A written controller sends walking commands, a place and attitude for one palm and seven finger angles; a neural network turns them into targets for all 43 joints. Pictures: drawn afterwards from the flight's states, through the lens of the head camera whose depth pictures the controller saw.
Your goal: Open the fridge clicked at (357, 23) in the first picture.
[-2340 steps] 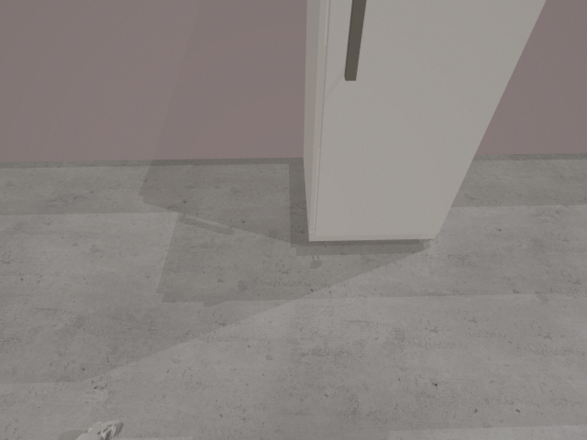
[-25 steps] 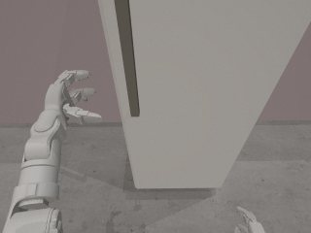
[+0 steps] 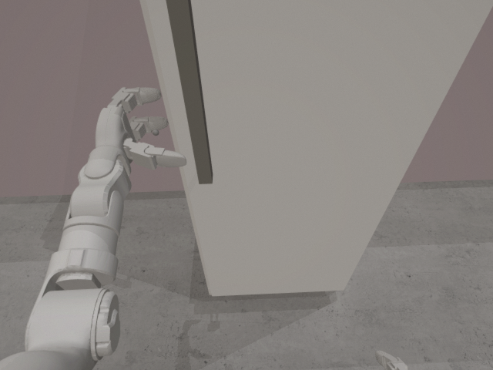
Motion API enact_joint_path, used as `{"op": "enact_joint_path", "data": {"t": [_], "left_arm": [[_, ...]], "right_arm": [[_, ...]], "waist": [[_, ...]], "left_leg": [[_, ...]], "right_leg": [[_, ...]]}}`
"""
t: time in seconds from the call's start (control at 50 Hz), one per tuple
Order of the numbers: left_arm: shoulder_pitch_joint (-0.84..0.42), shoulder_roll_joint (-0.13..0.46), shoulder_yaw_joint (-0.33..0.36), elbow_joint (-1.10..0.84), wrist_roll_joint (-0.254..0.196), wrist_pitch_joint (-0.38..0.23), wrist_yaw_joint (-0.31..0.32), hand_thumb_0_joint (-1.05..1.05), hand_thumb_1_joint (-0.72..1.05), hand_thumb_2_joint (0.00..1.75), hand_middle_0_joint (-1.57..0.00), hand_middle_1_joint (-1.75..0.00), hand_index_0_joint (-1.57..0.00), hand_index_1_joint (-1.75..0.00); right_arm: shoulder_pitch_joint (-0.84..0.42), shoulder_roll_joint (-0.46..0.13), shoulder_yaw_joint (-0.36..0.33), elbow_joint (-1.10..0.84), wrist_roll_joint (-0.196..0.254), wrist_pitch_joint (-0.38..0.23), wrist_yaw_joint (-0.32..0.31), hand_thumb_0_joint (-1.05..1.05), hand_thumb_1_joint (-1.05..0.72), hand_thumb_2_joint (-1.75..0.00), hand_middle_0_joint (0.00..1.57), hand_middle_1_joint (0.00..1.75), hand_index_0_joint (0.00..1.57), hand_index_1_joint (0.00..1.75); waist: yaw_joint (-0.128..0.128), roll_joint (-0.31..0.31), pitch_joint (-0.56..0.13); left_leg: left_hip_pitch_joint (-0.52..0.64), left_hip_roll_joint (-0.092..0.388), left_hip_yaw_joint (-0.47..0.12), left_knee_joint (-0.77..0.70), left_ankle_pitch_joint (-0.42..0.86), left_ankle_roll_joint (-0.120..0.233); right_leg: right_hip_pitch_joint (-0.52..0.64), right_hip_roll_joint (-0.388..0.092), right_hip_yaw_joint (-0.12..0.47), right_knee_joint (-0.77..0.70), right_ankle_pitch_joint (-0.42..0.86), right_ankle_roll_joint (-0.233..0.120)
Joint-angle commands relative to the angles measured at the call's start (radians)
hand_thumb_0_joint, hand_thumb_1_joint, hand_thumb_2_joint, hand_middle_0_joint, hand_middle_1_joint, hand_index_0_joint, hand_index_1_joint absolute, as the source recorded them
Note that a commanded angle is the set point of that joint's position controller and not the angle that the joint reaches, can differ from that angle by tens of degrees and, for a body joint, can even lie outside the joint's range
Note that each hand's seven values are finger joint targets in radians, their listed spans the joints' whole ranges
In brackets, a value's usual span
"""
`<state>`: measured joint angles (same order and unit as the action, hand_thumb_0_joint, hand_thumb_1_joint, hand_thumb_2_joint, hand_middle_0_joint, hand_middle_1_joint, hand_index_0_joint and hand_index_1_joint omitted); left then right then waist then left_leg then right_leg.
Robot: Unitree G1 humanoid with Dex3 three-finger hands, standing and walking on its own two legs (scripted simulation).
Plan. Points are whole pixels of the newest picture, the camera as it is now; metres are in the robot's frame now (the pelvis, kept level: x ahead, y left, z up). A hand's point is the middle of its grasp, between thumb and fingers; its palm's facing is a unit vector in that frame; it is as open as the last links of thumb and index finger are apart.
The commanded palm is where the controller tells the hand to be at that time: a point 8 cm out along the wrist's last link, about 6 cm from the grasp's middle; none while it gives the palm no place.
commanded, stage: move the hooked fingers beside the handle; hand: left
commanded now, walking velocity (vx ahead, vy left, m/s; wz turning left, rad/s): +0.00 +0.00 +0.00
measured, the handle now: (192, 70) +0.50 +0.11 +0.26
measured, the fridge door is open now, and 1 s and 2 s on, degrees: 0 0 0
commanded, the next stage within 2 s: feel for the door with the fingertips in 0.68 s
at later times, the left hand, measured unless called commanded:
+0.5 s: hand (160, 140) +0.42 +0.16 +0.18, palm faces +0.09 -1.00 +0.04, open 14.0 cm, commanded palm +0.39 +0.21 +0.18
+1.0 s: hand (171, 140) +0.42 +0.14 +0.18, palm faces +0.07 -1.00 +0.03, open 14.0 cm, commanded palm +0.40 +0.19 +0.18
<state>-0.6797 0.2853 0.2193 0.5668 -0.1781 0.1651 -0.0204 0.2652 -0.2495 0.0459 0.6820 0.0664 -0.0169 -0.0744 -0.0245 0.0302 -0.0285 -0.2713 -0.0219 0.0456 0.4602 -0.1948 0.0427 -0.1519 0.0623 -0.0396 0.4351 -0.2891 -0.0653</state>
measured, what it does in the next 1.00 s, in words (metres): stands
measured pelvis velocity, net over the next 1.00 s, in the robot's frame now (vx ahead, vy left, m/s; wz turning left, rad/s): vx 0.00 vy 0.00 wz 0.00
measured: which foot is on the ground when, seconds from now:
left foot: down 0.00-1.00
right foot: down 0.00-1.00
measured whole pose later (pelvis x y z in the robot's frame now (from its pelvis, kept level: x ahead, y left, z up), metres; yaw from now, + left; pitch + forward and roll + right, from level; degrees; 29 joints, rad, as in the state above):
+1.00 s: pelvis +0.00 +0.00 +0.00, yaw +0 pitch +1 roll +0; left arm -0.64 0.22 0.18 0.55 -0.19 0.10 0.00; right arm 0.28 -0.26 0.03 0.68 0.07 -0.03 -0.06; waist -0.02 0.03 -0.03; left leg -0.28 -0.02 0.05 0.46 -0.20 0.04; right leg -0.16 0.06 -0.04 0.44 -0.29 -0.07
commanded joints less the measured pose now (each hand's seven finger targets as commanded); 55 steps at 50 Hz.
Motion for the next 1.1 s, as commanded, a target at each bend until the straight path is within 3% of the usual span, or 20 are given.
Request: {"op": "enact_joint_path", "data": {"t": [0.0, 0.06, 0.1, 0.12, 0.14, 0.16, 0.18, 0.24, 0.34, 0.42, 0.48, 0.56, 0.58, 0.64, 0.76, 0.84, 0.9, 0.94, 1.02, 1.08], "left_arm": [[-0.333, 0.164, 0.041, -0.157, -0.025, -0.049, -0.03, 0.0, -0.5, 0.3, -0.3, -1.2, -0.3, -1.2], [-0.346, 0.163, 0.05, -0.236, -0.033, -0.063, -0.025, 0.0, -0.5, 0.3, -0.3, -1.2, -0.3, -1.2], [-0.374, 0.205, 0.075, -0.284, -0.024, -0.087, -0.008, 0.0, -0.5, 0.3, -0.3, -1.2, -0.3, -1.2], [-0.43, 0.21, 0.064, -0.308, -0.013, -0.099, -0.001, 0.0, -0.5, 0.3, -0.3, -1.2, -0.3, -1.2], [-0.435, 0.235, 0.088, -0.324, -0.006, -0.107, 0.01, 0.0, -0.5, 0.3, -0.3, -1.2, -0.3, -1.2], [-0.466, 0.214, 0.061, -0.348, 0.001, -0.116, 0.014, 0.0, -0.5, 0.3, -0.3, -1.2, -0.3, -1.2], [-0.465, 0.235, 0.073, -0.363, 0.001, -0.125, 0.02, 0.0, -0.5, 0.3, -0.3, -1.2, -0.3, -1.2], [-0.502, 0.176, 0.013, -0.33, 0.005, -0.118, 0.009, 0.0, -0.5, 0.3, -0.3, -1.2, -0.3, -1.2], [-0.457, 0.121, -0.031, -0.167, -0.017, -0.05, -0.027, 0.0, -0.5, 0.3, -0.3, -1.2, -0.3, -1.2], [-0.406, 0.193, 0.06, -0.126, -0.035, -0.043, -0.021, 0.0, -0.5, 0.3, -0.3, -1.2, -0.3, -1.2], [-0.449, 0.212, 0.061, -0.191, -0.018, -0.096, -0.001, 0.0, -0.5, 0.3, -0.3, -1.2, -0.3, -1.2], [-0.542, 0.185, 0.025, -0.278, 0.005, -0.159, 0.015, 0.0, -0.5, 0.3, -0.3, -1.2, -0.3, -1.2], [-0.512, 0.219, 0.052, -0.264, 0.004, -0.162, 0.016, 0.0, -0.5, 0.3, -0.3, -1.2, -0.3, -1.2], [-0.523, 0.181, 0.015, -0.212, 0.0, -0.143, -0.004, 0.0, -0.5, 0.3, -0.3, -1.2, -0.3, -1.2], [-0.435, 0.167, 0.027, -0.108, -0.022, -0.072, -0.029, 0.0, -0.5, 0.3, -0.3, -1.2, -0.3, -1.2], [-0.512, 0.119, -0.013, -0.2, -0.02, -0.105, -0.009, 0.0, -0.5, 0.3, -0.3, -1.2, -0.3, -1.2], [-0.506, 0.137, 0.01, -0.29, -0.017, -0.147, 0.018, 0.0, -0.5, 0.3, -0.3, -1.2, -0.3, -1.2], [-0.491, 0.095, -0.019, -0.307, -0.008, -0.158, 0.029, 0.0, -0.5, 0.3, -0.3, -1.2, -0.3, -1.2], [-0.455, 0.083, -0.024, -0.234, 0.003, -0.107, 0.051, 0.0, -0.5, 0.3, -0.3, -1.2, -0.3, -1.2], [-0.417, 0.095, 0.001, -0.223, 0.007, -0.072, 0.068, 0.0, -0.5, 0.3, -0.3, -1.2, -0.3, -1.2]], "right_arm": [[-0.057, -0.134, -0.055, -0.144, 0.004, -0.04, -0.005, 0.0, -0.9, -0.9, 0.2, 0.3, 0.2, 0.3], [-0.065, -0.129, -0.057, -0.159, 0.004, -0.041, -0.002, 0.0, -0.9, -0.9, 0.2, 0.3, 0.2, 0.3], [-0.072, -0.128, -0.055, -0.159, 0.003, -0.041, -0.002, 0.0, -0.9, -0.9, 0.2, 0.3, 0.2, 0.3], [-0.069, -0.127, -0.053, -0.152, 0.002, -0.041, -0.003, 0.0, -0.9, -0.9, 0.2, 0.3, 0.2, 0.3], [-0.07, -0.124, -0.055, -0.153, 0.0, -0.041, -0.004, 0.0, -0.9, -0.9, 0.2, 0.3, 0.2, 0.3], [-0.074, -0.121, -0.052, -0.15, -0.001, -0.042, -0.005, 0.0, -0.9, -0.9, 0.2, 0.3, 0.2, 0.3], [-0.071, -0.124, -0.054, -0.15, -0.002, -0.044, -0.008, 0.0, -0.9, -0.9, 0.2, 0.3, 0.2, 0.3], [-0.078, -0.117, -0.05, -0.135, 0.002, -0.049, -0.011, 0.0, -0.9, -0.9, 0.2, 0.3, 0.2, 0.3], [-0.073, -0.127, -0.048, -0.122, 0.009, -0.042, -0.016, 0.0, -0.9, -0.9, 0.2, 0.3, 0.2, 0.3], [-0.069, -0.134, -0.05, -0.134, 0.005, -0.038, -0.013, 0.0, -0.9, -0.9, 0.2, 0.3, 0.2, 0.3], [-0.069, -0.126, -0.047, -0.148, 0.003, -0.038, -0.007, 0.0, -0.9, -0.9, 0.2, 0.3, 0.2, 0.3], [-0.068, -0.118, -0.049, -0.145, -0.002, -0.049, -0.003, 0.0, -0.9, -0.9, 0.2, 0.3, 0.2, 0.3], [-0.065, -0.122, -0.051, -0.143, -0.002, -0.048, -0.005, 0.0, -0.9, -0.9, 0.2, 0.3, 0.2, 0.3], [-0.067, -0.123, -0.049, -0.131, 0.002, -0.047, -0.01, 0.0, -0.9, -0.9, 0.2, 0.3, 0.2, 0.3], [-0.056, -0.13, -0.05, -0.133, 0.007, -0.038, -0.01, 0.0, -0.9, -0.9, 0.2, 0.3, 0.2, 0.3], [-0.057, -0.123, -0.052, -0.141, 0.005, -0.046, -0.003, 0.0, -0.9, -0.9, 0.2, 0.3, 0.2, 0.3], [-0.057, -0.124, -0.06, -0.143, -0.001, -0.056, 0.002, 0.0, -0.9, -0.9, 0.2, 0.3, 0.2, 0.3], [-0.054, -0.117, -0.06, -0.137, -0.004, -0.061, 0.007, 0.0, -0.9, -0.9, 0.2, 0.3, 0.2, 0.3], [-0.06, -0.12, -0.057, -0.125, -0.005, -0.049, 0.008, 0.0, -0.9, -0.9, 0.2, 0.3, 0.2, 0.3], [-0.071, -0.119, -0.057, -0.136, -0.006, -0.035, 0.005, 0.0, -0.9, -0.9, 0.2, 0.3, 0.2, 0.3]], "waist": [[0.028, -0.075, -0.28], [0.034, -0.086, -0.292], [0.035, -0.07, -0.281], [0.02, -0.064, -0.273], [0.028, -0.039, -0.286], [0.016, -0.02, -0.282], [0.018, -0.04, -0.295], [-0.004, 0.03, -0.273], [-0.016, -0.028, -0.214], [0.017, -0.096, -0.244], [0.021, -0.054, -0.27], [0.005, 0.004, -0.323], [0.01, -0.014, -0.324], [-0.007, -0.037, -0.29], [0.007, -0.072, -0.235], [-0.003, -0.035, -0.265], [0.01, -0.029, -0.347], [0.01, -0.023, -0.358], [0.007, -0.062, -0.286], [0.027, -0.07, -0.281]], "left_leg": [[0.221, 0.031, -0.065, -0.011, 0.248, 0.012], [0.218, 0.027, -0.056, -0.011, 0.251, 0.017], [0.215, 0.027, -0.053, -0.014, 0.236, 0.021], [0.219, 0.029, -0.053, -0.013, 0.23, 0.021], [0.224, 0.03, -0.052, -0.015, 0.22, 0.02], [0.242, 0.03, -0.051, -0.013, 0.225, 0.022], [0.244, 0.031, -0.053, -0.011, 0.226, 0.024], [0.273, 0.032, -0.06, -0.011, 0.204, 0.018], [0.229, 0.028, -0.064, -0.017, 0.14, 0.016], [0.181, 0.02, -0.059, -0.019, 0.141, 0.018], [0.191, 0.02, -0.057, -0.012, 0.165, 0.019], [0.259, 0.026, -0.066, -0.001, 0.203, 0.02], [0.251, 0.027, -0.064, 0.001, 0.202, 0.021], [0.237, 0.026, -0.062, -0.005, 0.181, 0.021], [0.19, 0.023, -0.059, -0.012, 0.156, 0.02], [0.229, 0.026, -0.068, -0.003, 0.19, 0.019], [0.273, 0.028, -0.071, 0.006, 0.249, 0.019], [0.297, 0.031, -0.073, 0.009, 0.277, 0.014], [0.248, 0.03, -0.064, -0.004, 0.225, 0.015], [0.226, 0.027, -0.056, -0.013, 0.22, 0.015]], "right_leg": [[-0.031, -0.044, 0.036, -0.05, 0.384, 0.04], [-0.015, -0.045, 0.044, -0.049, 0.41, 0.044], [-0.017, -0.046, 0.052, -0.055, 0.396, 0.046], [-0.025, -0.046, 0.054, -0.054, 0.387, 0.046], [-0.027, -0.045, 0.058, -0.057, 0.367, 0.044], [-0.037, -0.044, 0.058, -0.059, 0.364, 0.043], [-0.025, -0.044, 0.057, -0.06, 0.363, 0.046], [-0.073, -0.04, 0.054, -0.069, 0.321, 0.041], [-0.106, -0.044, 0.048, -0.085, 0.277, 0.05], [-0.058, -0.051, 0.055, -0.079, 0.305, 0.054], [-0.043, -0.051, 0.055, -0.062, 0.323, 0.049], [-0.062, -0.044, 0.06, -0.054, 0.331, 0.04], [-0.05, -0.043, 0.058, -0.055, 0.33, 0.043], [-0.061, -0.044, 0.058, -0.063, 0.334, 0.047], [-0.074, -0.047, 0.052, -0.073, 0.321, 0.052], [-0.087, -0.042, 0.047, -0.061, 0.325, 0.043], [-0.056, -0.038, 0.05, -0.046, 0.368, 0.041], [-0.06, -0.036, 0.042, -0.038, 0.381, 0.039], [-0.071, -0.037, 0.042, -0.056, 0.35, 0.047], [-0.038, -0.04, 0.043, -0.061, 0.353, 0.048]]}}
